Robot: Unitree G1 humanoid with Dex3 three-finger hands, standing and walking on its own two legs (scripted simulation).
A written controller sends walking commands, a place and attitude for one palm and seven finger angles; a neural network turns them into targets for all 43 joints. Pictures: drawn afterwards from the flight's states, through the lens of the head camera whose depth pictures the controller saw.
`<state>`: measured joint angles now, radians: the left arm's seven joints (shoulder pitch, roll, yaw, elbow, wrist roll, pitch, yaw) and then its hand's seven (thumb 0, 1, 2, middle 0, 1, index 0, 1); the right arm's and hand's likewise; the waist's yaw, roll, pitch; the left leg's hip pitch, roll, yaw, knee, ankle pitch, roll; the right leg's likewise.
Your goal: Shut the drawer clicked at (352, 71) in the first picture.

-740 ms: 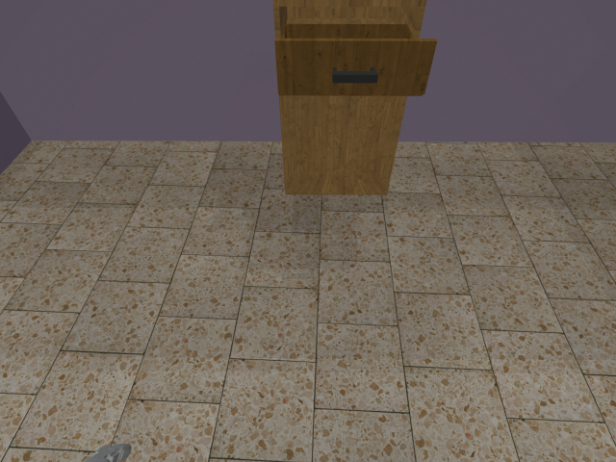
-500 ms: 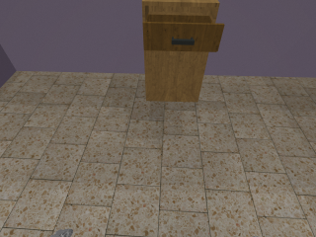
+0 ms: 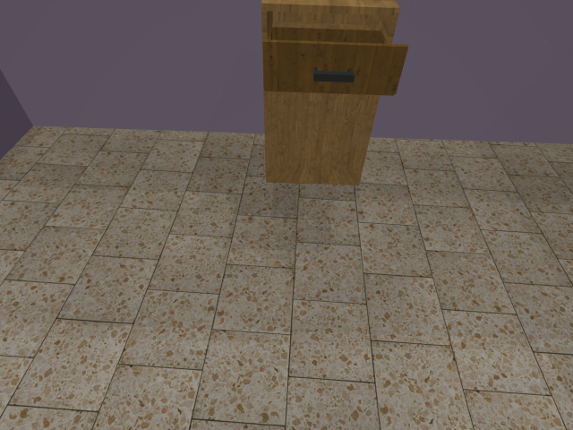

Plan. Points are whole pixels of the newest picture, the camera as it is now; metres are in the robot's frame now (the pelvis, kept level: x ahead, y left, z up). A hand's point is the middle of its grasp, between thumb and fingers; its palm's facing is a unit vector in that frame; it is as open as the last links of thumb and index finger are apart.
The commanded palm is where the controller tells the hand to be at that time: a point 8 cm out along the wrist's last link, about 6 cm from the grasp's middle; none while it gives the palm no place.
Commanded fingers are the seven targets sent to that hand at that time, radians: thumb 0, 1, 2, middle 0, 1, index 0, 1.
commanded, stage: stand and wait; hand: left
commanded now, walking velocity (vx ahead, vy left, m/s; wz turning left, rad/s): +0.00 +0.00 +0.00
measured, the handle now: (333, 73) +1.15 -0.08 -0.02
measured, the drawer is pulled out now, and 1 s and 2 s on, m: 0.29 0.29 0.29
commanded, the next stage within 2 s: look at it before walking up in 0.16 s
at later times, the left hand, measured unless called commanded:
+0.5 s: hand out of the picture +0.06 +0.25 -0.16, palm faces -0.04 -0.95 -0.32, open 7.3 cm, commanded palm none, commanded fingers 0.00 0.90 0.90 -0.20 -0.30 -0.20 -0.30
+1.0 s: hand out of the picture +0.07 +0.25 -0.16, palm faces -0.04 -0.95 -0.32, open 7.3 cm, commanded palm none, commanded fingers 0.00 0.90 0.90 -0.20 -0.30 -0.20 -0.30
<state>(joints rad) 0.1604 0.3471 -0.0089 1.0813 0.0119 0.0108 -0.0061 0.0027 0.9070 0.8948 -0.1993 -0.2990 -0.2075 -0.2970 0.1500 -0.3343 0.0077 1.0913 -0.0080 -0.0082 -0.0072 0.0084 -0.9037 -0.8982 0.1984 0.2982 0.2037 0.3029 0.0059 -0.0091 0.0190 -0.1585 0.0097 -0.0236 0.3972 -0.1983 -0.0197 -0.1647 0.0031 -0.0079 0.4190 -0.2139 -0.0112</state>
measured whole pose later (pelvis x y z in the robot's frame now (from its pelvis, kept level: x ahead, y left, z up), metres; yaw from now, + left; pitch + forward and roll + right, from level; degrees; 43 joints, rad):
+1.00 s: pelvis +0.01 +0.01 +0.00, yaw -2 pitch -2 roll +0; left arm 0.17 0.33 -0.01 1.09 0.01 0.01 0.00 0.00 0.91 0.89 -0.20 -0.30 -0.21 -0.30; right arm 0.13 -0.32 0.01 1.10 -0.01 -0.01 -0.01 0.01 -0.90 -0.90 0.20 0.30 0.20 0.30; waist 0.01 -0.01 0.01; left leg -0.15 0.01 0.01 0.38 -0.21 -0.01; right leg -0.16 0.01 0.02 0.40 -0.21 0.00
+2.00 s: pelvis +0.35 -0.03 +0.00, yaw -33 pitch -1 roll -2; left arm 0.26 0.26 0.11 0.97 0.04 0.02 -0.03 0.00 0.92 0.90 -0.19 -0.30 -0.20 -0.30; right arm 0.32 -0.17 -0.04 1.00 -0.01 -0.09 -0.04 -0.01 -0.94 -0.90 0.20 0.30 0.20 0.30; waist 0.03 -0.05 0.01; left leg -0.13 0.05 0.27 0.42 -0.28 0.06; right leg -0.62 -0.06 0.00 1.28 -0.17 0.01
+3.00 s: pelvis +0.66 -0.26 -0.01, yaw -66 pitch -1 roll -1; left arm 0.28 0.26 0.08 0.97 0.02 0.04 0.00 0.00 0.91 0.90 -0.19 -0.30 -0.20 -0.30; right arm 0.12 -0.15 0.01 0.86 -0.02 -0.03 -0.02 0.00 -0.91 -0.90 0.20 0.30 0.20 0.30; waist 0.04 -0.05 0.07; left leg -0.28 0.10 0.16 0.57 -0.26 0.01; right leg -0.45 0.00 -0.01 1.19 -0.49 0.05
